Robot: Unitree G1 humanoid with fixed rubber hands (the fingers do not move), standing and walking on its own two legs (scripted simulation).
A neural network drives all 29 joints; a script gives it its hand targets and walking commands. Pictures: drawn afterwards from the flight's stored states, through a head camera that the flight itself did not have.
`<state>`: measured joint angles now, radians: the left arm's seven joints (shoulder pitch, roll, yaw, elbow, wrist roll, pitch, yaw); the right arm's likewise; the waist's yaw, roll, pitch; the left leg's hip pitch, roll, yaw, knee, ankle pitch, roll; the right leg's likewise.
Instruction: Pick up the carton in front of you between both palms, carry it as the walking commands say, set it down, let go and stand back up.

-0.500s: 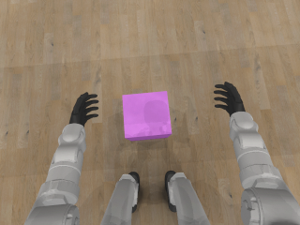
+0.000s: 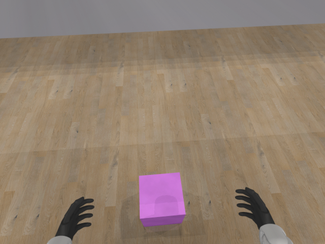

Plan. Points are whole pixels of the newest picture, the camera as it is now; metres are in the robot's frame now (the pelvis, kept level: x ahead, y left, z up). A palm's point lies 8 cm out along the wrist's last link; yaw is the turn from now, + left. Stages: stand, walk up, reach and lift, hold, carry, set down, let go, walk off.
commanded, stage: let go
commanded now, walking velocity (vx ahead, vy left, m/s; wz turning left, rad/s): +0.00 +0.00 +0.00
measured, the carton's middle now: (161, 200) +0.38 +0.02 -0.64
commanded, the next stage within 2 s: stand in 0.48 s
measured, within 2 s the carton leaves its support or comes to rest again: neither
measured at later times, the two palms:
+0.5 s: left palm out of the picture +0.14 +0.24 -0.06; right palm out of the picture +0.14 -0.23 -0.07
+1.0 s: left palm out of the picture +0.10 +0.30 -0.09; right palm out of the picture +0.12 -0.28 -0.08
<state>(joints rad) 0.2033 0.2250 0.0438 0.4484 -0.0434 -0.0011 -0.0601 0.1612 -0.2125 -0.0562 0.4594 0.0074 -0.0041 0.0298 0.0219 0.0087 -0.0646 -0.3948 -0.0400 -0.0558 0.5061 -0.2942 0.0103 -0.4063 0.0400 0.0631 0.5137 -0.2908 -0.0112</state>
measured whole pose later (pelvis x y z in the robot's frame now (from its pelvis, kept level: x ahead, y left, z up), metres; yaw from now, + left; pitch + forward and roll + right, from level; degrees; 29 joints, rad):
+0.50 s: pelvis -0.02 +0.00 +0.00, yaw +0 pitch -3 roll +0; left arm 0.20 0.21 0.05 0.41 0.03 0.18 -0.03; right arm 0.22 -0.20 -0.04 0.48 -0.02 0.10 0.03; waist 0.02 0.00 0.08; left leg -0.13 -0.04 -0.05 0.47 -0.29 0.01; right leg -0.14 0.04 0.07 0.48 -0.28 -0.01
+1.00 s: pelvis -0.01 +0.01 +0.01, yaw +1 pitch -1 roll +0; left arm 0.17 0.34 0.03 0.83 0.04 0.01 0.03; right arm 0.19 -0.34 -0.03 0.78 -0.04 0.01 -0.03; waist 0.00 -0.02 0.01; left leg -0.15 -0.05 -0.07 0.46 -0.29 0.02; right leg -0.14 0.03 0.05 0.44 -0.28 0.00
